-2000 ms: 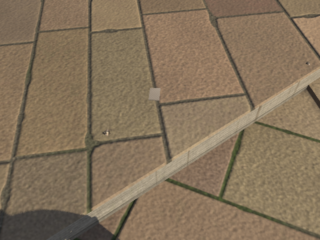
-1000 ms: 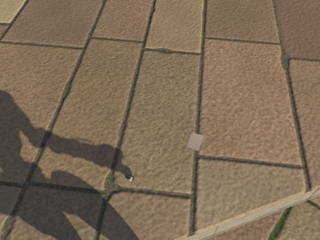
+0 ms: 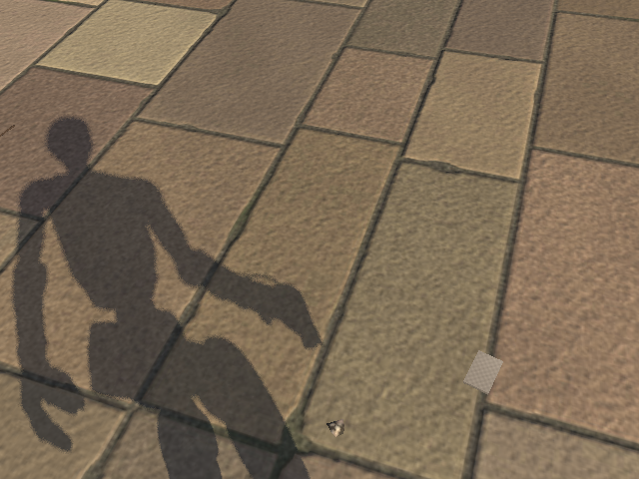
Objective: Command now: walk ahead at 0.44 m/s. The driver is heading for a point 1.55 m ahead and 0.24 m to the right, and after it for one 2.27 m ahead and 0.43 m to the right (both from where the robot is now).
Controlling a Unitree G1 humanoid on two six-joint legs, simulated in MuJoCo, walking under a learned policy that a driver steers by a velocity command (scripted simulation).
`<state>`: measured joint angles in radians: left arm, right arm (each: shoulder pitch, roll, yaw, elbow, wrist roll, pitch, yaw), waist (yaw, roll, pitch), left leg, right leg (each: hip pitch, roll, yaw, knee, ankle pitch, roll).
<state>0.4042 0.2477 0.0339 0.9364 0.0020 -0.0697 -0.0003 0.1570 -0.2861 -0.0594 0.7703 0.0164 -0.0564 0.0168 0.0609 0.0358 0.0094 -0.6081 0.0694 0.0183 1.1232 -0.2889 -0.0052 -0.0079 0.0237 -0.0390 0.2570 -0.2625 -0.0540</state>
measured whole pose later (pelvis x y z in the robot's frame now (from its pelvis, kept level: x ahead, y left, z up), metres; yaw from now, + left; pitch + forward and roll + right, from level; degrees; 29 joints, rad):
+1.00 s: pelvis +0.61 +0.09 +0.11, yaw -10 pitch +2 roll -1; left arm 0.07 0.26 0.06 0.67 -0.02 -0.06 -0.06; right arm 0.40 -0.26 -0.04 0.91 -0.01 -0.07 -0.03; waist -0.03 -0.01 0.03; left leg -0.06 0.03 0.13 0.91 -0.45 0.00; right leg -0.49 0.08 -0.09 0.58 -0.13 -0.14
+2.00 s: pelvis +1.11 -0.08 +0.13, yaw -33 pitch +2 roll +0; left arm 0.19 0.25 0.05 0.65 0.00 -0.06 -0.02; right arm 0.30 -0.30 -0.05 0.84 0.02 -0.09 0.02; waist -0.02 0.03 0.00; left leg -0.43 0.06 0.00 1.14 -0.38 0.01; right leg -0.34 0.02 -0.03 0.49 -0.19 -0.05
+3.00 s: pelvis +1.56 -0.33 +0.13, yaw -17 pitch +2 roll -1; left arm 0.15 0.25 0.05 0.72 0.01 -0.10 -0.01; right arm 0.34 -0.31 -0.07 0.79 0.03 -0.04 -0.01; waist -0.02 0.05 0.01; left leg -0.43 0.00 -0.08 1.14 -0.40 0.02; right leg -0.31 0.01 -0.03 0.46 -0.18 -0.01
